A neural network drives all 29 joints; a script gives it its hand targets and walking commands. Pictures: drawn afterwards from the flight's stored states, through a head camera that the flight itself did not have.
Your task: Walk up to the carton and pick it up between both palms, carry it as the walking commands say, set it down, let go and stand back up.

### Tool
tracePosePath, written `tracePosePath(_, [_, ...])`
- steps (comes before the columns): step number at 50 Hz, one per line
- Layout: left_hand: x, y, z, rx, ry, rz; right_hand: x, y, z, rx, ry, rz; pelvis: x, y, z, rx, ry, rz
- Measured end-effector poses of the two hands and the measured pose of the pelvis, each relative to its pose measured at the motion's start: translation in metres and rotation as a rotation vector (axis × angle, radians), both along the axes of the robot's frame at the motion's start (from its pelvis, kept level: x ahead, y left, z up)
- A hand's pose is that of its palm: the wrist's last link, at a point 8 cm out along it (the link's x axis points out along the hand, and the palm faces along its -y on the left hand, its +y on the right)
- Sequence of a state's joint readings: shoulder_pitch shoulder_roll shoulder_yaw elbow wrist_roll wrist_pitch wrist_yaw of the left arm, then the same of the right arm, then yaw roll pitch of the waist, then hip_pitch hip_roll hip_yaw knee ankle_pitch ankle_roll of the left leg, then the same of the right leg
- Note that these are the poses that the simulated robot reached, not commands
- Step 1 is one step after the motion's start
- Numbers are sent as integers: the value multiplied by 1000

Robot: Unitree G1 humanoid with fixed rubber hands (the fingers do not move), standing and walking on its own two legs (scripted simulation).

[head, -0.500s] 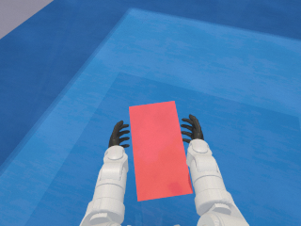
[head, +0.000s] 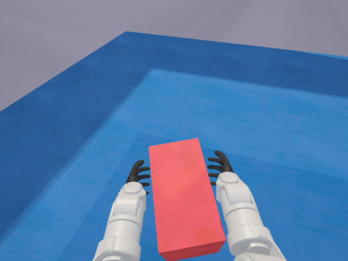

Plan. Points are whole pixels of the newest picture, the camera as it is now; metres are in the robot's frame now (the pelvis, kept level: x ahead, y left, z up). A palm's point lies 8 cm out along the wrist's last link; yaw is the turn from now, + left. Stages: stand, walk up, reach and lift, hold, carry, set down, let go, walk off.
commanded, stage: reach and lift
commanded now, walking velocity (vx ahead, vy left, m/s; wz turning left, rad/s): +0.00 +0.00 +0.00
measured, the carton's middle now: (183, 199) +0.33 -0.02 -0.06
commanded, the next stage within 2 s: hold in 1.50 s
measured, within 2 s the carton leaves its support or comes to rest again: neither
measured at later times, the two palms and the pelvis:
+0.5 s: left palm (127, 190) +0.30 +0.11 +0.05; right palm (224, 180) +0.30 -0.11 +0.07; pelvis -0.01 +0.01 +0.00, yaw -1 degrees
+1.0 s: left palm (126, 190) +0.30 +0.11 +0.05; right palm (224, 179) +0.30 -0.11 +0.07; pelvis -0.01 +0.00 +0.00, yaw +0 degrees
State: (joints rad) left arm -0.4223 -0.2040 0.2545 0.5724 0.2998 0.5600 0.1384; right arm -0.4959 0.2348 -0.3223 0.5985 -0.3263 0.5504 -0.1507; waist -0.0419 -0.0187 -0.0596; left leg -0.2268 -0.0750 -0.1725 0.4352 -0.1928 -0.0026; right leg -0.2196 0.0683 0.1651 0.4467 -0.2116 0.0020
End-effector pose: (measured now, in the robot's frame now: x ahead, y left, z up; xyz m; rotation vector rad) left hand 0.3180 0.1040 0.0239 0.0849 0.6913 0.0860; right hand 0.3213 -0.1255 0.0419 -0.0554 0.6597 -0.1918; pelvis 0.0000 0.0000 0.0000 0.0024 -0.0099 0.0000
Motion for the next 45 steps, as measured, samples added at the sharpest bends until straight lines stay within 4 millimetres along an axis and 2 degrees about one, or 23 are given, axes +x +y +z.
tracePosePath(13, [-10, 3, 27, 11, 6, 12, -14, 4, 26, 4, 5, -5, -3, 3, -1, 2, -98, -11])
tracePosePath(30, [-18, 12, 24, 44, 30, 51, -21, 16, 23, -5, 30, 18, -15, 5, -6, 3, -111, -21])
tracePosePath(45, [-18, 14, 27, 28, 18, 72, -16, 17, 25, -7, 23, 45, -13, -1, -3, 4, -102, -8])
